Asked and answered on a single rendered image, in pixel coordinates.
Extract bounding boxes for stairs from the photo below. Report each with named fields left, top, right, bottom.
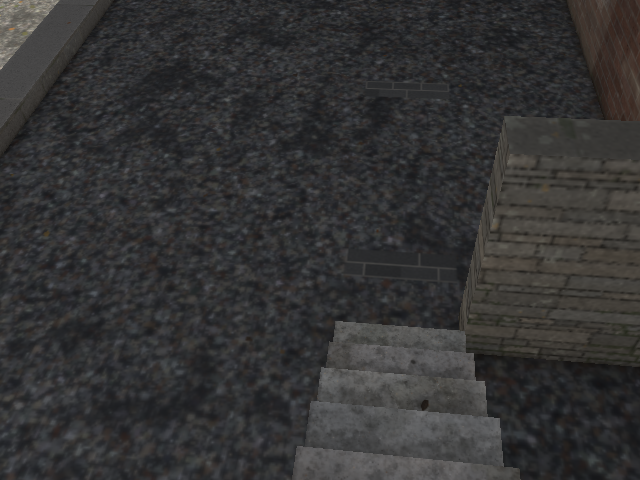
left=292, top=321, right=521, bottom=480

